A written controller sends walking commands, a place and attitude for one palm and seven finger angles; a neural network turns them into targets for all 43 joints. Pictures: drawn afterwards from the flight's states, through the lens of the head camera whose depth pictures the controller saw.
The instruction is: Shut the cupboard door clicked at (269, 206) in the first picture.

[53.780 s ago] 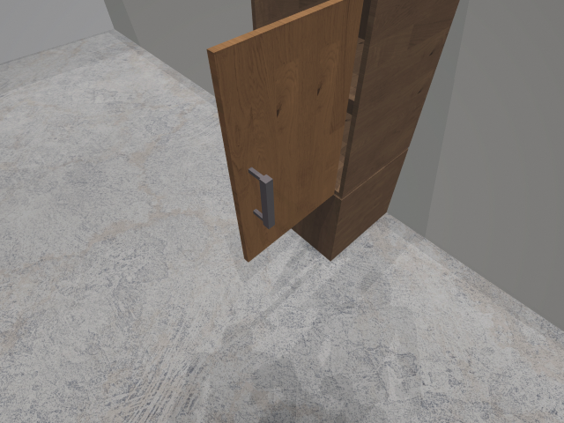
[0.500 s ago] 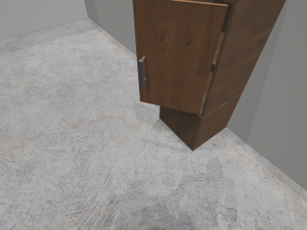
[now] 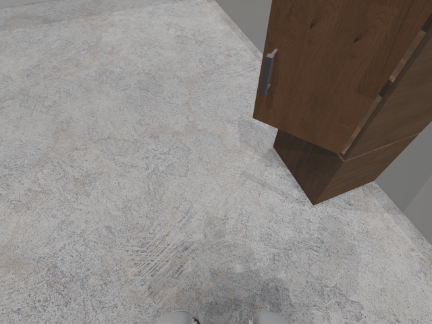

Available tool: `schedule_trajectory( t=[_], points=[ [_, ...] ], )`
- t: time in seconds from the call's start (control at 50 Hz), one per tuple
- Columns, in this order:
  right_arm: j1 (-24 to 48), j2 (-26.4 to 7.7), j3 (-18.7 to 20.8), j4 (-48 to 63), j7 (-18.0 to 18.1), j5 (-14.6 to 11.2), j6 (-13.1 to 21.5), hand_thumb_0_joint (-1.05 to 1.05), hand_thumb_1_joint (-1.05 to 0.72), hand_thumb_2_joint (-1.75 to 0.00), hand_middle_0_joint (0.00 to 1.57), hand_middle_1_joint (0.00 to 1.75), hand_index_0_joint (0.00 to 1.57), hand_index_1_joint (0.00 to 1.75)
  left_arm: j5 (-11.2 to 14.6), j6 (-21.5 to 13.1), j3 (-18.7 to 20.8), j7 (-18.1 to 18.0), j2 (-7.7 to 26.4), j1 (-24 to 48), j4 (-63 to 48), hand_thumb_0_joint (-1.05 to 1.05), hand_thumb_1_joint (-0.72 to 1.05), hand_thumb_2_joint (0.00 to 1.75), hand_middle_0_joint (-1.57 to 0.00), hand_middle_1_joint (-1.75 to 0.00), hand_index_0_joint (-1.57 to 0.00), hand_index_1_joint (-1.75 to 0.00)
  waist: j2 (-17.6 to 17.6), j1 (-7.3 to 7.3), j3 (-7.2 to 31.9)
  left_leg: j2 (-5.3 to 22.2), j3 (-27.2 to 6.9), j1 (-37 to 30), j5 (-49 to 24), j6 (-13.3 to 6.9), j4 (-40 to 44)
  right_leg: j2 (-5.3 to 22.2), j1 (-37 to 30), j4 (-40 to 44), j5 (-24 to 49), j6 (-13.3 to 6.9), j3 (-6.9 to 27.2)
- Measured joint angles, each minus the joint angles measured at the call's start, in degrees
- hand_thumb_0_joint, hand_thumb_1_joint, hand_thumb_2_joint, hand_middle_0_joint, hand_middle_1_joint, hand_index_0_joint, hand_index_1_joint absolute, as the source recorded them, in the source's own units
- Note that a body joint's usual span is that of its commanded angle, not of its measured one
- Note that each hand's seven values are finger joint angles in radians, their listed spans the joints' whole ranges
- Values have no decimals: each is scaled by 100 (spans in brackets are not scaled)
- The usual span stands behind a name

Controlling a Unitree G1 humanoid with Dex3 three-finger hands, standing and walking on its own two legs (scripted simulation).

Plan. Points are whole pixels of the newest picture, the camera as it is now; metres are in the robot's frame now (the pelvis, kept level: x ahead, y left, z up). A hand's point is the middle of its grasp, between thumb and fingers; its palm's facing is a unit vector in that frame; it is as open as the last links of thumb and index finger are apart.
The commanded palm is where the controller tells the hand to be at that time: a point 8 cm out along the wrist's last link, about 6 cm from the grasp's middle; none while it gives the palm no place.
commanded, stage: walk to a spot facing it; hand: left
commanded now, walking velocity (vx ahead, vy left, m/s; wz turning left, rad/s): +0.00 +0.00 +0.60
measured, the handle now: (268, 73) +0.86 -0.15 -0.08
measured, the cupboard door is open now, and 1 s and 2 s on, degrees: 36 36 36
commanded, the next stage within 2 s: turn to face it in 1.04 s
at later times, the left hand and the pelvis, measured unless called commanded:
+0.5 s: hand out of the picture -0.01 +0.19 -0.17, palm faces +0.37 -0.89 -0.26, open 7.4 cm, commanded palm none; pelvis +0.01 -0.03 -0.01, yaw +22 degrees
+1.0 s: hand out of the picture -0.02 +0.13 -0.15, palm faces +0.66 -0.71 -0.25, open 7.4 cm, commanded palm none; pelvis +0.08 -0.03 +0.01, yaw +41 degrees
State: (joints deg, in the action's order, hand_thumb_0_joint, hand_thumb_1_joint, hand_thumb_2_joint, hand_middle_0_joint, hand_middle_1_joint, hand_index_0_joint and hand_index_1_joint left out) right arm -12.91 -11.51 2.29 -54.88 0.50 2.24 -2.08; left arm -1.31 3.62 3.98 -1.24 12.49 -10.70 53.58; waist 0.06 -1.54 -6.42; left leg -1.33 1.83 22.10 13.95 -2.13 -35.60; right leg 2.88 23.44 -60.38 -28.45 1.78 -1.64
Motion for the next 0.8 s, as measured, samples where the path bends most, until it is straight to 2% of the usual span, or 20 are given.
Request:
schedule_trajectory(
  t=[0.08,0.14,0.16,0.18,0.22,0.26,0.3,0.4,0.44,0.46,0.48,0.5,0.54,0.58,0.64,0.72,0.74,0.76,0.8],
  points=[
    [55,-87,31,60,-11,6,-33,1,-90,-90,20,30,20,30,-1,-85,1,12,35,175,-279,0,91,90,-20,-30,-20,-30,215,-8,71,-12,-377,7,-311,61,408,-94,-39,959,142,37,133],
    [89,-150,91,120,-36,-14,-103,1,-90,-90,20,30,20,30,-2,-152,-5,14,75,211,-452,0,91,90,-20,-30,-20,-30,286,-5,158,-49,-662,85,-397,183,458,-176,-394,1983,527,39,105],
    [71,-159,118,161,-47,-38,-131,1,-90,-90,20,30,20,30,-13,-193,-15,17,117,163,-531,0,91,90,-20,-30,-20,-30,234,7,231,-121,-723,174,-350,220,362,-139,-610,2543,596,-21,118],
    [97,-181,159,181,-56,-61,-156,1,-90,-90,20,30,20,30,-44,-237,-10,4,133,134,-570,0,91,90,-20,-30,-20,-30,195,46,258,-180,-745,321,46,276,55,-101,-637,2711,855,-78,106],
    [179,-297,252,204,-81,-50,-207,1,-90,-90,20,30,20,30,-63,-236,-51,-27,68,110,-549,0,91,90,-20,-30,-20,-30,276,37,217,-214,-692,686,899,336,-1172,-57,-676,2599,902,-142,-84],
    [246,-383,308,243,-101,-47,-227,1,-90,-90,20,30,20,30,-62,-226,-67,-59,0,29,-504,0,91,90,-20,-30,-20,-30,274,22,193,-161,-488,927,1131,395,-2272,32,-808,2652,861,-155,-228],
    [311,-410,312,308,-129,-66,-214,1,-91,-90,20,30,20,30,-68,-229,-77,-74,-30,-37,-456,0,91,90,-20,-30,-20,-30,180,-10,130,-27,-245,902,1178,467,-2593,155,-951,2728,839,-150,-357],
    [479,-387,229,437,-188,-106,-194,1,-91,-90,20,30,19,30,-82,-262,-105,-36,-32,-141,-427,0,91,90,-20,-30,-20,-30,-92,38,-61,213,145,269,1126,469,-1351,465,-1129,2637,669,-75,-750],
    [540,-375,185,481,-204,-107,-172,1,-91,-90,20,30,19,30,-71,-263,-97,-16,-5,-208,-427,0,91,90,-20,-30,-20,-30,-160,83,-101,232,239,-54,820,420,-631,566,-1112,2429,513,-14,-922],
    [549,-384,158,520,-218,-98,-137,1,-91,-90,20,30,19,30,-53,-255,-89,-5,15,-269,-431,0,91,90,-20,-30,-20,-30,-176,104,-89,241,266,-257,337,366,-177,613,-1042,2210,396,20,-991],
    [555,-406,146,559,-223,-79,-78,1,-91,-90,20,30,19,30,-28,-229,-76,10,33,-324,-434,0,91,90,-20,-30,-20,-30,-149,118,-57,265,216,-316,-4,235,1,636,-857,1819,294,73,-1000],
    [605,-364,139,558,-208,-74,-31,1,-91,-90,20,30,19,30,-19,-174,-60,10,92,-305,-404,0,91,90,-20,-30,-20,-30,-226,151,-110,212,196,-246,131,168,-174,649,-636,1290,-22,118,-805],
    [636,-273,83,563,-157,-67,31,1,-91,-90,20,30,19,30,-16,-41,-27,-19,184,-253,-326,0,91,90,-20,-30,-20,-30,-306,209,-167,160,127,-232,439,141,-313,500,-215,354,-362,167,-386],
    [581,-212,42,579,-93,-46,45,1,-91,-90,20,30,20,30,-3,37,2,-15,216,-186,-268,0,91,90,-20,-30,-20,-30,-248,197,-146,149,-35,-283,455,179,-191,344,70,-76,-264,202,-193],
    [477,-174,-4,528,-64,-18,3,1,-90,-90,20,30,20,30,2,34,25,60,209,-117,-316,0,91,90,-20,-30,-20,-30,-86,182,-80,156,-293,-388,292,247,68,195,168,283,-31,204,-94],
    [301,-181,-7,413,-92,-11,-99,1,-90,-90,20,30,20,30,-20,-111,11,165,180,-161,-449,0,91,90,-20,-30,-20,-30,140,164,111,162,-624,-382,334,313,57,1,-202,1625,399,168,-181],
    [237,-171,6,397,-99,-27,-128,1,-90,-90,20,30,20,30,-38,-180,5,185,205,-229,-508,0,91,90,-20,-30,-20,-30,128,167,193,115,-684,-300,514,303,-109,-19,-400,2114,392,145,-198],
    [192,-171,31,373,-102,-52,-154,1,-90,-90,20,30,20,30,-74,-258,5,176,212,-282,-550,0,91,90,-20,-30,-20,-30,115,184,255,57,-715,-140,973,280,-462,-2,-439,2285,695,13,-231],
    [172,-233,102,293,-107,-47,-219,1,-90,-90,20,30,20,30,-70,-316,-29,119,118,-345,-557,0,91,90,-20,-30,-20,-30,218,193,259,-15,-717,297,1472,272,-1682,49,-509,2203,822,-196,-446]
  ],
)
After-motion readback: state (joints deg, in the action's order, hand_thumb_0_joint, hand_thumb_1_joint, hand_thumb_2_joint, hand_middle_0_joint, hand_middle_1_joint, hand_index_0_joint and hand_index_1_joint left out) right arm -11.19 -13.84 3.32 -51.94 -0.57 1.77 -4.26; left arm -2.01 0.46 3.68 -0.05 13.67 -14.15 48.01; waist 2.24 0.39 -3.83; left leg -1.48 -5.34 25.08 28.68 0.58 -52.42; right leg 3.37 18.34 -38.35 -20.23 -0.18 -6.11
